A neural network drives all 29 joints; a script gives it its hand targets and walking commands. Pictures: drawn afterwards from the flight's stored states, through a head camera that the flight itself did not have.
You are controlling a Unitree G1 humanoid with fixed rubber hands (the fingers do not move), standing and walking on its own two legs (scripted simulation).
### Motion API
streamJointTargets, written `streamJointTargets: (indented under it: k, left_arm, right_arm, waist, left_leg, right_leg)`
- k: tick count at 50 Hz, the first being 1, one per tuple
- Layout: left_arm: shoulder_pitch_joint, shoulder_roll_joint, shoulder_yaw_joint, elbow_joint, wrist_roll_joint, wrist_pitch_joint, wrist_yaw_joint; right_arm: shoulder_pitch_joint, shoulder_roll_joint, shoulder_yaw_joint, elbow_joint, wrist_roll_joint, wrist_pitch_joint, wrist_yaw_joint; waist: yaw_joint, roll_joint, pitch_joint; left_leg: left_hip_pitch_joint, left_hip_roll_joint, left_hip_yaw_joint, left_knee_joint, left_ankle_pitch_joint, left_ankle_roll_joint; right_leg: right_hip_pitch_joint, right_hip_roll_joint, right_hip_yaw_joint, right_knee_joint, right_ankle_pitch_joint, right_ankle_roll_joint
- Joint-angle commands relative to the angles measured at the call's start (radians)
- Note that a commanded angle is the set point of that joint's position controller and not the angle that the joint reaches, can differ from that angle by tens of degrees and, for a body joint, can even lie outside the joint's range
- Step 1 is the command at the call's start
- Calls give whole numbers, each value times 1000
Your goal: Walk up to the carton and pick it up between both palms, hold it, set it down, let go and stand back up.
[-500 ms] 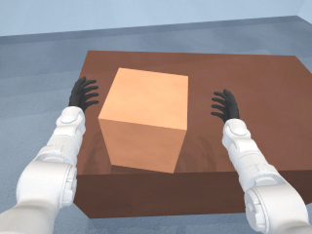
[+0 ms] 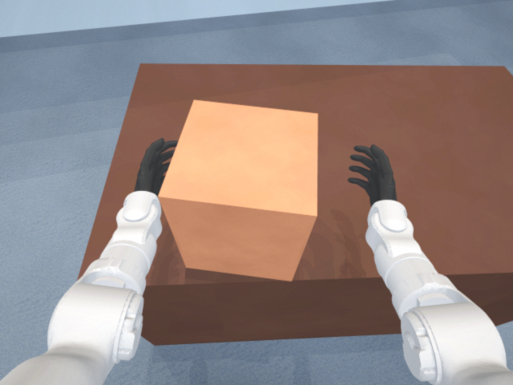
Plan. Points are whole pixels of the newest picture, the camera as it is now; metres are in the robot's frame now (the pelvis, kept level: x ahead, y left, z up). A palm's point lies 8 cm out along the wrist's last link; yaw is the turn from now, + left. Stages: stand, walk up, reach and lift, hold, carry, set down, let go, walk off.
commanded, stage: reach and lift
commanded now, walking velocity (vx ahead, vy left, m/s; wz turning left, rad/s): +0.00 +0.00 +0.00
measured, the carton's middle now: (246, 197) +0.42 +0.03 +0.00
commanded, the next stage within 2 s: none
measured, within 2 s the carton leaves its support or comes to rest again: leaves its support in 1.70 s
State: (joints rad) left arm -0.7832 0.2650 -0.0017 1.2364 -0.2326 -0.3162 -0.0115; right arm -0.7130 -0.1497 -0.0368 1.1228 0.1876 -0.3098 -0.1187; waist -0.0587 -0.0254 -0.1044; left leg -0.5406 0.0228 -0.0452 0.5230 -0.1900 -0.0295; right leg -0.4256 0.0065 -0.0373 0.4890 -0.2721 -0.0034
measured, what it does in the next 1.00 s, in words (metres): stands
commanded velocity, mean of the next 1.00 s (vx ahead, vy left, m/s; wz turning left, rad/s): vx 0.00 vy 0.00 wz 0.00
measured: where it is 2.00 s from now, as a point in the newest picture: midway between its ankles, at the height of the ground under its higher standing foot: outside the picture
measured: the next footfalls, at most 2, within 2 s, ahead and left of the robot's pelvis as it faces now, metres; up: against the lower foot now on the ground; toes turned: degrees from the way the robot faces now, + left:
none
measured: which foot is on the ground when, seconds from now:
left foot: down 0.00-1.00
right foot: down 0.00-1.00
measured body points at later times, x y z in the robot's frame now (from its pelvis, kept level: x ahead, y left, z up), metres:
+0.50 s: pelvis +0.00 +0.00 +0.00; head +0.05 +0.02 +0.45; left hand +0.43 +0.16 +0.05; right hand +0.40 -0.15 +0.05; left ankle +0.03 +0.13 -0.73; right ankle -0.03 -0.12 -0.73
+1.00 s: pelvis +0.00 +0.00 +0.00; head +0.05 +0.02 +0.45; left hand +0.42 +0.15 +0.04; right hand +0.39 -0.15 +0.05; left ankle +0.03 +0.13 -0.73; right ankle -0.03 -0.12 -0.73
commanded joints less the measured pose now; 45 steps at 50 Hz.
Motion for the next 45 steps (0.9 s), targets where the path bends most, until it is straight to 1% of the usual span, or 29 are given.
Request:
streamJointTargets:
  k: [1, 4, 5, 8, 10, 11, 14, 17, 20, 22, 23, 24, 25, 26, 29, 31, 33, 37, 45]
  left_arm:
    - [-360, -66, 79, -141, 162, -99, -28]
    - [-384, -75, 140, -107, 210, -112, -23]
    - [-389, -76, 157, -105, 223, -113, -18]
    - [-410, -68, 190, -113, 238, -105, 8]
    - [-423, -63, 198, -133, 238, -90, 29]
    - [-414, -73, 198, -133, 241, -82, 34]
    - [-402, -121, 183, -127, 253, -78, 26]
    - [-407, -149, 198, -122, 279, -87, 15]
    - [-397, -214, 214, -124, 326, -99, -5]
    - [-399, -292, 231, -116, 377, -105, -30]
    - [-405, -363, 238, -108, 410, -109, -50]
    - [-419, -469, 232, -90, 449, -111, -81]
    - [-442, -616, 208, -73, 488, -113, -120]
    - [-442, -666, 194, -56, 504, -118, -135]
    - [-413, -699, 196, -14, 539, -127, -145]
    - [-397, -703, 202, 10, 547, -132, -147]
    - [-394, -703, 201, 27, 546, -135, -149]
    - [-394, -702, 197, 38, 543, -136, -148]
    - [-395, -705, 187, 49, 533, -137, -146]
  right_arm:
    - [-320, 110, 38, -73, -21, -44, 3]
    - [-357, 149, -26, -75, -98, -40, 4]
    - [-363, 154, -50, -73, -121, -40, 2]
    - [-390, 130, -132, -72, -184, -41, -20]
    - [-395, 109, -171, -74, -209, -43, -42]
    - [-390, 116, -175, -74, -216, -40, -47]
    - [-376, 163, -161, -69, -232, -29, -40]
    - [-371, 212, -162, -75, -256, -34, -34]
    - [-363, 290, -168, -79, -308, -49, -20]
    - [-365, 379, -186, -81, -370, -61, 0]
    - [-373, 467, -187, -84, -411, -66, 19]
    - [-387, 591, -183, -89, -462, -71, 47]
    - [-404, 751, -164, -97, -522, -77, 85]
    - [-403, 802, -157, -95, -550, -83, 102]
    - [-367, 814, -172, -78, -607, -96, 127]
    - [-352, 819, -169, -69, -626, -98, 133]
    - [-348, 825, -166, -61, -631, -98, 134]
    - [-349, 835, -164, -50, -634, -95, 130]
    - [-357, 841, -162, -45, -631, -91, 124]
  waist:
    - [36, 89, -666]
    - [35, 65, -620]
    - [32, 65, -604]
    - [13, 56, -595]
    - [5, 62, -604]
    - [10, 60, -595]
    - [18, 65, -568]
    - [22, 54, -572]
    - [21, 52, -568]
    - [20, 50, -554]
    - [25, 42, -546]
    - [26, 37, -531]
    - [25, 33, -518]
    - [27, 33, -525]
    - [24, 43, -518]
    - [29, 36, -504]
    - [25, 26, -502]
    - [23, 23, -488]
    - [22, 25, -485]
  left_leg:
    - [308, -23, 68, 50, 427, -23]
    - [255, -24, 75, 22, 321, -9]
    - [246, -25, 77, 14, 296, -7]
    - [238, -20, 78, 3, 238, -7]
    - [244, -18, 79, 3, 226, -10]
    - [253, -17, 81, 7, 233, -11]
    - [281, -15, 81, 8, 261, -14]
    - [273, -17, 87, 6, 267, -11]
    - [284, -19, 91, 0, 287, -10]
    - [303, -20, 96, -14, 297, -8]
    - [306, -21, 100, -19, 303, -6]
    - [312, -23, 103, -29, 300, -2]
    - [321, -26, 106, -40, 302, -1]
    - [333, -24, 108, -43, 314, -4]
    - [368, -18, 107, -41, 348, -12]
    - [373, -17, 106, -42, 358, -14]
    - [373, -18, 104, -45, 350, -13]
    - [365, -19, 103, -54, 322, -11]
    - [369, -18, 102, -56, 320, -14]
  right_leg:
    - [-3, -3, 19, -48, 475, 36]
    - [5, -12, 21, -54, 372, 38]
    - [5, -13, 22, -58, 340, 37]
    - [-14, -5, 18, -65, 261, 33]
    - [-19, 3, 17, -65, 247, 32]
    - [-19, 4, 16, -65, 250, 32]
    - [-14, 3, 12, -71, 252, 32]
    - [20, -5, 14, -66, 282, 36]
    - [55, -9, 10, -65, 331, 38]
    - [82, -12, 4, -73, 355, 39]
    - [102, -15, 2, -76, 373, 40]
    - [123, -19, 0, -79, 385, 40]
    - [145, -22, -4, -82, 401, 38]
    - [171, -21, -5, -78, 435, 35]
    - [212, -15, -10, -70, 514, 31]
    - [227, -11, -11, -70, 531, 31]
    - [234, -11, -10, -71, 535, 32]
    - [238, -11, -11, -76, 501, 31]
    - [227, -9, -18, -85, 466, 26]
